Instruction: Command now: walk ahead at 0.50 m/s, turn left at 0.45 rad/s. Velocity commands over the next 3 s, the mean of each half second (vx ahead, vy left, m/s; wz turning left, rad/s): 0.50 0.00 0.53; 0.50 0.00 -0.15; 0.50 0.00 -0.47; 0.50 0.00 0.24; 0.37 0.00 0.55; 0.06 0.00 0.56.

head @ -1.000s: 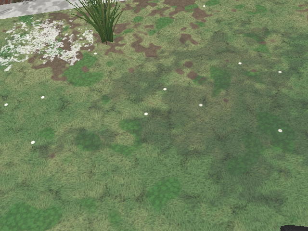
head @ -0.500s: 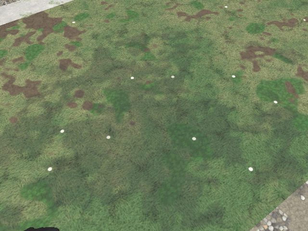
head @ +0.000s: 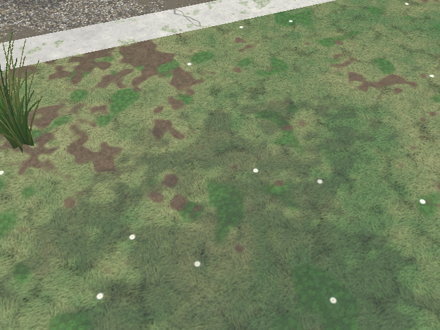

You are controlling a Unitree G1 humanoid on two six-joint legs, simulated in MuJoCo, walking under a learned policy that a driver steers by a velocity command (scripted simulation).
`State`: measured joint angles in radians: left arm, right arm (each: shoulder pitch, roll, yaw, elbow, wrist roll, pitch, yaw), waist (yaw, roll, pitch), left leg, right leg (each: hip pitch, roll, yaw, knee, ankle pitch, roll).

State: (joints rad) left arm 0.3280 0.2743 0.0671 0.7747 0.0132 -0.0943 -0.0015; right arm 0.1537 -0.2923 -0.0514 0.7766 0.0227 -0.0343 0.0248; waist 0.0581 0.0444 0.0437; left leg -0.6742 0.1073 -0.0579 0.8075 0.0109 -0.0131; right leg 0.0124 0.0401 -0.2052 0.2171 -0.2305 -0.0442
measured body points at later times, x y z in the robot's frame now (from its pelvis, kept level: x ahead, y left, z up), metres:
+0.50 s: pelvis +0.28 +0.07 +0.00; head +0.31 +0.09 +0.45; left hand +0.42 +0.37 -0.08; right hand +0.43 -0.19 -0.10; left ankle +0.23 +0.13 -0.74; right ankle +0.49 -0.08 -0.68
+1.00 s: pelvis +0.57 +0.08 +0.00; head +0.61 +0.07 +0.45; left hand +0.55 +0.36 -0.11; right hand +0.83 -0.12 -0.08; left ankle +0.69 +0.29 -0.69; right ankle +0.56 +0.00 -0.74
